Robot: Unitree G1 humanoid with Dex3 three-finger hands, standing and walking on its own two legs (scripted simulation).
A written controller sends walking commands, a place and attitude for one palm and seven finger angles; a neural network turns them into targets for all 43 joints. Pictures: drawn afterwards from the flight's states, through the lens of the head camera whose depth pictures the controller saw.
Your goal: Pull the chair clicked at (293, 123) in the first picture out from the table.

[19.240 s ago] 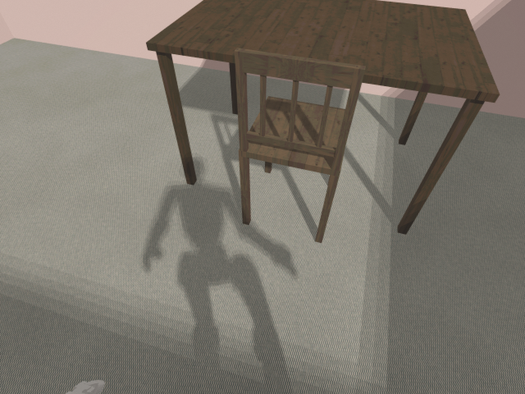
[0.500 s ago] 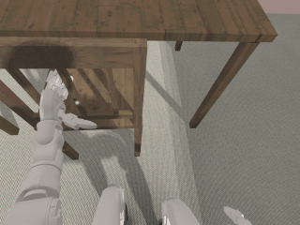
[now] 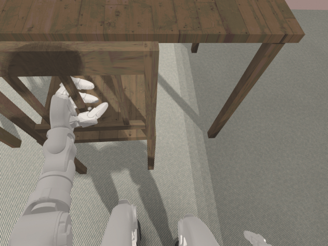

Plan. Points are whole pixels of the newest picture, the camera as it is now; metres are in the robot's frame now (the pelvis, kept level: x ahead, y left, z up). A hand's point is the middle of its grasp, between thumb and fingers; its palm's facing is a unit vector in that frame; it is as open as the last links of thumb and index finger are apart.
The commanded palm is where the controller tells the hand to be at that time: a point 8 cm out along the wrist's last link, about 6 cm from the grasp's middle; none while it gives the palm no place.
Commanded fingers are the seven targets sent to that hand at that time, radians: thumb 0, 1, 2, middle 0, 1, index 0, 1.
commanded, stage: hook a spindle and tug to test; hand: left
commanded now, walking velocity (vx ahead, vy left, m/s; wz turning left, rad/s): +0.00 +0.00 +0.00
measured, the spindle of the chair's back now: (79, 103) +0.46 +0.21 +0.01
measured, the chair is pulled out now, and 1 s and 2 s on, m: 0.00 0.05 0.18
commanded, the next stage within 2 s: step backward, pulling the chair out in 0.76 s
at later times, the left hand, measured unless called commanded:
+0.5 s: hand (89, 118) +0.41 +0.18 +0.03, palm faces +0.07 -1.00 -0.04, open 5.0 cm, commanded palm +0.37 +0.22 +0.03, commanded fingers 0.00 0.90 0.90 -0.50 -1.45 -0.50 -1.45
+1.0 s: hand (86, 127) +0.38 +0.18 +0.04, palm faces +0.11 -0.98 -0.14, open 5.0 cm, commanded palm +0.35 +0.22 +0.04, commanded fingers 0.00 0.90 0.90 -0.50 -1.45 -0.50 -1.45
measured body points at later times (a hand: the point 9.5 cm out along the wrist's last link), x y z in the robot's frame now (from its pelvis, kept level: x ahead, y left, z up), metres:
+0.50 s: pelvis +0.01 +0.00 +0.01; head +0.13 +0.01 +0.44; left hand +0.40 +0.23 +0.03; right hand +0.13 -0.26 -0.11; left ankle +0.08 +0.11 -0.61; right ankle -0.03 -0.12 -0.61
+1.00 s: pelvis +0.01 +0.00 +0.05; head +0.10 +0.01 +0.49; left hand +0.36 +0.23 +0.05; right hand +0.13 -0.24 -0.07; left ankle +0.07 +0.11 -0.61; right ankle -0.03 -0.12 -0.61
